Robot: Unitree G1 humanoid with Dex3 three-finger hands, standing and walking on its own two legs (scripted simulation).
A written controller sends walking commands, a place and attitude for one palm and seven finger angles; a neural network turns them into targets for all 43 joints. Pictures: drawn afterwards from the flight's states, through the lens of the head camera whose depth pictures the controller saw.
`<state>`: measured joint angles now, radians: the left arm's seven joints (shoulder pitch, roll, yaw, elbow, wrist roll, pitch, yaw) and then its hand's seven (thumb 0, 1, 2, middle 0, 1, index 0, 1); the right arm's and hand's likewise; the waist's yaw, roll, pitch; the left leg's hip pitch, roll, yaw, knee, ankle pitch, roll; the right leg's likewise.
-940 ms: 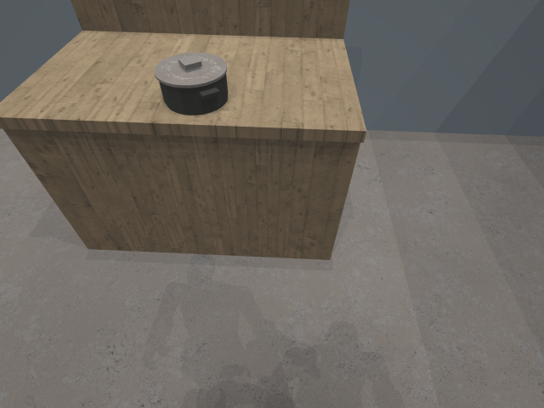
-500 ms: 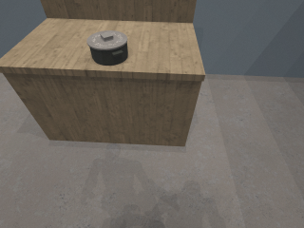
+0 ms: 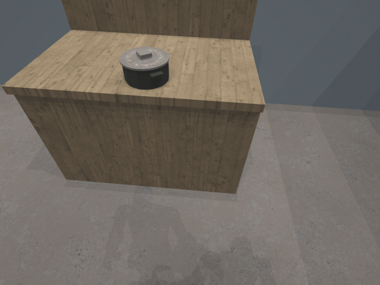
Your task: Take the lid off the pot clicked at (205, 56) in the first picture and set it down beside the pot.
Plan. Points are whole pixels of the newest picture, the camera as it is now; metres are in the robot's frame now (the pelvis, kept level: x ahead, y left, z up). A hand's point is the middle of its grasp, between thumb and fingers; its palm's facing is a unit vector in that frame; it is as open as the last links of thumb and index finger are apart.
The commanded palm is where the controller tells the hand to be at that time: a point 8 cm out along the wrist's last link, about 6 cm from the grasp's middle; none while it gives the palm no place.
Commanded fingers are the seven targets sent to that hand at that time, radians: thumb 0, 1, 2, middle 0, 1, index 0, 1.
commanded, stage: take the last steps up to it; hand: left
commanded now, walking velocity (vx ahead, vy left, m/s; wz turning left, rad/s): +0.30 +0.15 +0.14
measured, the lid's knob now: (144, 53) +0.95 +0.26 +0.05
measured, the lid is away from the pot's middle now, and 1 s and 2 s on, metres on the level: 0.00 0.00 0.00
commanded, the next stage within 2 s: come to a stop and stand still in 1.04 s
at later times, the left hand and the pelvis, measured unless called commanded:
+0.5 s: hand (80, 274) +0.18 +0.29 -0.17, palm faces +0.05 -0.98 -0.18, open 7.4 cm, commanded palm none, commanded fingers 0.00 0.90 0.90 -0.20 -0.30 -0.20 -0.30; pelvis +0.14 +0.11 +0.00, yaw +1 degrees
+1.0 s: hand (101, 206) +0.37 +0.29 -0.17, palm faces +0.07 -0.97 -0.24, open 7.2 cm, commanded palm none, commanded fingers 0.00 0.90 0.90 -0.20 -0.30 -0.20 -0.30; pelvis +0.36 +0.10 +0.00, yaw +1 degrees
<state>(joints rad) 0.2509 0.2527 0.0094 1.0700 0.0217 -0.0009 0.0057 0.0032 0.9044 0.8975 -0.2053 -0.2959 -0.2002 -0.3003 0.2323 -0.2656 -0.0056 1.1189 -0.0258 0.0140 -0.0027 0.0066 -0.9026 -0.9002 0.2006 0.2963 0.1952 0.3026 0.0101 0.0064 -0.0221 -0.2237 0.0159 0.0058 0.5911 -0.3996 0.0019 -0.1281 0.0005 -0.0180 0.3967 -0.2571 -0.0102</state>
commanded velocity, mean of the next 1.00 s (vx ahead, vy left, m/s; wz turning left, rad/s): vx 0.28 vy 0.06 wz -0.01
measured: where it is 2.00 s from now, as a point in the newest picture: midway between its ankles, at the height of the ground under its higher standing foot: (170, 259)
